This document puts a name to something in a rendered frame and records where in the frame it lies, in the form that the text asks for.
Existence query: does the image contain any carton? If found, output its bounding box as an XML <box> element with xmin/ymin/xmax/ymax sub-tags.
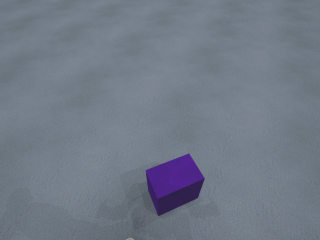
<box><xmin>145</xmin><ymin>154</ymin><xmax>205</xmax><ymax>216</ymax></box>

